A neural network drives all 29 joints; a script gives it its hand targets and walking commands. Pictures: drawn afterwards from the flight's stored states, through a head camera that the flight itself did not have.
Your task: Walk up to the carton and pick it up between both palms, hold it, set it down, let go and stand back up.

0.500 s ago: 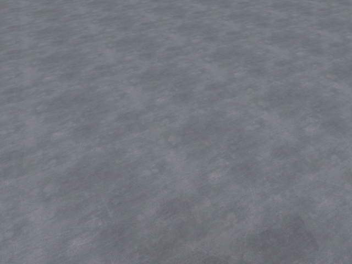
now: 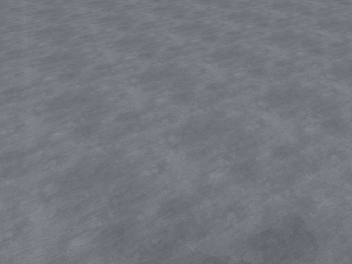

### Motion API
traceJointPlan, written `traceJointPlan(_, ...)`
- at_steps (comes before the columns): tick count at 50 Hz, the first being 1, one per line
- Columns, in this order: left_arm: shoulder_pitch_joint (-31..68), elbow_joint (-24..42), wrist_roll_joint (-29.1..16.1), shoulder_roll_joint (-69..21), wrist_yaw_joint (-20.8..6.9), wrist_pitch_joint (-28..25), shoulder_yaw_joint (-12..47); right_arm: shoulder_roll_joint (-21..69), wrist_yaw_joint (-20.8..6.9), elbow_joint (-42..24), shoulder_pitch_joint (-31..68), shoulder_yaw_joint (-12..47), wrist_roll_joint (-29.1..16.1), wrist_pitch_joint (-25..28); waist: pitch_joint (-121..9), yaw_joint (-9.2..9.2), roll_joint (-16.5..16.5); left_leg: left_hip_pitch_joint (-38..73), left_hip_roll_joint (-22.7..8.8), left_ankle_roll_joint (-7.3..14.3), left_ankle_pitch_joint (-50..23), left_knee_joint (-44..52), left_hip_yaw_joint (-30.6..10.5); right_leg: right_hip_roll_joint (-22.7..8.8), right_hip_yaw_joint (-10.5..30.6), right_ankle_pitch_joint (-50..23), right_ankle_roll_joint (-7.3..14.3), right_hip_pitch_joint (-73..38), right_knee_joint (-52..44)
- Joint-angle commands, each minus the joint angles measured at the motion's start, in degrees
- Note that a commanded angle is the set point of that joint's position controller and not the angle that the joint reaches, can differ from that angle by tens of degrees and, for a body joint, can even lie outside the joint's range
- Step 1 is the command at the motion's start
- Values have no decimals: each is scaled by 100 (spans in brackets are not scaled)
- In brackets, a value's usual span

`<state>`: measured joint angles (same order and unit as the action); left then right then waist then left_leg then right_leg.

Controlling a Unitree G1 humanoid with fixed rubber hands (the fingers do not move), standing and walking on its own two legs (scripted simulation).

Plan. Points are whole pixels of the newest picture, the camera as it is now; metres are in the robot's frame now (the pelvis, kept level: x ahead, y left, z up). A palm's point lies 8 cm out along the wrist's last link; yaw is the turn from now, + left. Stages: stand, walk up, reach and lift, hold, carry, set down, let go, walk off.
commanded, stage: walk up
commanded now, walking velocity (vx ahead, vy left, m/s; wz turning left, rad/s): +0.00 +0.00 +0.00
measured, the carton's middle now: out of the picture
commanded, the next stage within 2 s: none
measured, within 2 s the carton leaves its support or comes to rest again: neither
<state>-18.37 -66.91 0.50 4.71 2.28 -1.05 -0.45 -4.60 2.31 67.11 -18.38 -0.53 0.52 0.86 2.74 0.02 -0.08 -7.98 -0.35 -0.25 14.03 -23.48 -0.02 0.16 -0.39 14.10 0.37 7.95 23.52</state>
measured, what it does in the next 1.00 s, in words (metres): lifts its right foot, turning left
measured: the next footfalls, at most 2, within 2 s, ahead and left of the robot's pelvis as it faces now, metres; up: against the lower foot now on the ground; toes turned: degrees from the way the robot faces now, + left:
right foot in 1.04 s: +0.04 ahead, -0.08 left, +0.00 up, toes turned +24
left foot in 1.52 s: -0.10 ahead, +0.11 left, +0.00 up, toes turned +50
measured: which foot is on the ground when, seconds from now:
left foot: down 0.00-1.00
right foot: down 0.00-0.46, up 0.48-1.00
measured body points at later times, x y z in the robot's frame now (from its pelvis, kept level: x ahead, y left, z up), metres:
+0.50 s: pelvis -0.02 +0.04 -0.03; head +0.01 +0.08 +0.42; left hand -0.06 +0.29 -0.19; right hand +0.09 -0.19 -0.16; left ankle -0.03 +0.13 -0.75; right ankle -0.02 -0.11 -0.73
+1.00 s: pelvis -0.03 +0.02 +0.00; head +0.02 +0.03 +0.44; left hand -0.01 +0.29 -0.14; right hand +0.08 -0.20 -0.16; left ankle -0.03 +0.13 -0.74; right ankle +0.01 -0.10 -0.73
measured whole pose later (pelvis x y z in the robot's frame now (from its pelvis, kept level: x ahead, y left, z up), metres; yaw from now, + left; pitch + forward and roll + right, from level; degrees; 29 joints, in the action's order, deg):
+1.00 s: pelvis -0.03 +0.02 +0.00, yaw +25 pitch +3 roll -1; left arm -5.4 -53.3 -0.5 10.0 2.5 1.2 -3.6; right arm -10.3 0.3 55.2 -16.5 -4.9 1.7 -1.2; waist 3.7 -3.2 -2.2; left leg -19.3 2.6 1.7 9.4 -26.2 -5.1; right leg 0.8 -0.8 21.5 -2.7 18.2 35.8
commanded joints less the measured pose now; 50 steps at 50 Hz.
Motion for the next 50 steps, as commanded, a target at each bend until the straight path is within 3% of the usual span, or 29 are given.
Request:
traceJointPlan(1, -582, 24, -1, 412, 23, -31, -59, -412, 24, -19, -581, -56, 0, 29, 363, 0, -3, -216, -445, 171, -815, 398, -343, -486, 403, -827, 155, 232, -437)
traceJointPlan(9, -583, 24, -1, 413, 23, -32, -59, -412, 24, -17, -582, -56, -1, 29, 364, 0, -3, -214, -446, 170, -817, 399, -342, -486, 403, -830, 155, 230, -439)
traceJointPlan(10, -128, 396, -33, 1280, 191, -38, -369, -872, -1, -455, -137, -237, -3, -2, 633, -10, -91, -1241, -573, 110, -1413, -459, -619, -644, -54, -645, -7, -106, 259)
traceJointPlan(11, -484, 392, -36, 1254, 233, -9, -422, -959, -22, -694, 160, -259, -2, -6, 128, 197, -41, -1389, -565, 178, -1383, -793, -646, -748, 32, -521, 41, -138, 407)
traceJointPlan(12, -720, 374, -9, 1160, 266, 43, -447, -826, -43, -908, 310, -255, 6, -26, 44, 235, 187, -1782, -453, 159, -1019, -1180, -595, -948, 177, -323, 153, -152, 296)
traceJointPlan(13, -904, 384, 22, 1198, 287, 92, -507, -657, -50, -1062, 385, -245, 28, -56, 9, 317, 605, -2163, -195, 60, -551, -1865, -283, -1409, 570, -253, 415, -199, -14)
traceJointPlan(14, -777, 487, 56, 1230, 317, 113, -545, -532, -60, -1145, 391, -259, 82, -101, -44, 361, 1195, -2308, 30, -13, 1029, -3055, 130, -2137, 1130, -596, 884, 51, -380)
traceJointPlan(15, -675, 610, 100, 1180, 342, 87, -536, -604, -80, -1252, 500, -318, 182, -150, 6, 375, 1025, -2367, -219, -39, 2055, -4160, 199, -2686, 1431, -1231, 1342, 490, -563)
traceJointPlan(16, -461, 696, 136, 1230, 360, 45, -546, -506, -121, -1325, 549, -320, 236, -185, 101, 216, 518, -2254, -552, -35, 2070, -4434, -47, -2746, 1304, -1434, 1420, 861, -593)
traceJointPlan(17, -57, 809, 173, 1314, 367, -4, -553, -372, -155, -1357, 425, -302, 212, -202, 120, -22, 401, -1998, -725, -12, 1945, -4023, -174, -2548, 937, -1379, 1162, 1086, -505)
traceJointPlan(18, 226, 879, 203, 1345, 356, -38, -552, -335, -173, -1344, 284, -298, 162, -203, 104, -152, 497, -1715, -733, 14, 1830, -3327, -78, -2262, 508, -1413, 843, 1133, -356)
traceJointPlan(20, 187, 861, 208, 1408, 288, -27, -584, -423, -159, -1251, 115, -353, 42, -179, -118, -51, 742, -1211, -323, -6, 1368, -2300, 488, -1925, -24, -1639, 549, 857, 125)
traceJointPlan(22, 91, 795, 140, 1426, 196, 44, -610, -406, -134, -1131, -224, -388, 12, -136, -256, -203, 535, -400, 3, -18, 221, -1028, 875, -1767, -469, -1208, 225, 1017, 912)
traceJointPlan(23, -223, 709, 162, 1291, 119, 85, -597, -664, -133, -1149, -295, -450, 75, -47, -236, -217, -338, 109, -299, 15, -407, -120, 237, -1447, -924, -263, -78, 1465, 1991)
traceJointPlan(24, -120, 1146, 106, 719, 100, 123, -425, -1713, -116, -1384, -517, -630, 155, 40, -322, -275, -2271, 611, -2421, 658, -2791, 478, -2411, -555, -1296, 2384, -540, 2965, 3635)
traceJointPlan(25, 658, 1403, 125, 852, 113, 206, -413, -1571, -120, -1146, -1155, -592, 154, -15, -525, -606, -1466, 25, -2564, 1222, -3468, 676, -2853, -574, -287, 2281, -435, 2642, 4248)
traceJointPlan(26, 831, 1423, 39, 845, 83, 247, -411, -1471, -104, -1160, -958, -556, 177, -38, -233, -423, -957, -262, -2345, 1317, -2910, 590, -2421, -657, -140, 1881, -387, 2664, 4475)
traceJointPlan(27, 807, 1325, 12, 762, 40, 222, -379, -1510, -84, -1321, -491, -568, 150, -60, -61, -298, -667, -421, -1999, 1213, -2412, 542, -1953, -747, -42, 1432, -348, 2641, 4488)
traceJointPlan(28, 778, 1277, 34, 811, 4, 180, -387, -1570, -66, -1494, -85, -584, 121, -80, -127, -195, -688, -339, -1693, 1064, -2214, 538, -1646, -779, 7, 1094, -292, 2632, 4421)
traceJointPlan(29, 654, 1228, 87, 946, -36, 170, -419, -1456, -53, -1598, 126, -550, 90, -89, -226, -107, -713, -316, -1504, 1018, -2469, 519, -1388, -744, -41, 845, -258, 2510, 4390)
traceJointPlan(32, 546, 1231, 79, 1009, -77, 192, -453, -1408, -100, -1636, 33, -520, 67, -10, -538, -40, -428, 107, -1371, 991, -3034, 431, -1225, -578, -61, 584, -254, 2443, 4143)
traceJointPlan(38, 965, 1468, 18, 997, -14, 272, -442, -1513, -114, -1569, -244, -552, 89, 36, -505, -185, -687, 352, -1355, 1134, -2280, 559, -1624, -352, -18, 720, -404, 2478, 3093)
traceJointPlan(44, 1224, 1626, -32, 958, 19, 221, -427, -1594, -130, -1579, -167, -619, 131, -32, -547, -251, -809, -30, -1304, 1233, -1664, 557, -2036, -115, 25, 990, -368, 1915, 2330)
traceJointPlan(48, 1000, 1653, -107, 947, 49, 148, -413, -1613, -151, -1565, 84, -666, 141, -93, -674, -177, -927, -337, -1220, 1071, -2004, 414, -2241, 72, 1, 978, -301, 1114, 1466)
traceJointPlan(50, 477, 1530, -126, 914, 77, 95, -405, -1613, -168, -1567, 343, -687, 84, -142, -724, 107, -847, -737, -973, 752, -1868, 168, -2127, 149, -157, 247, -262, 153, 157)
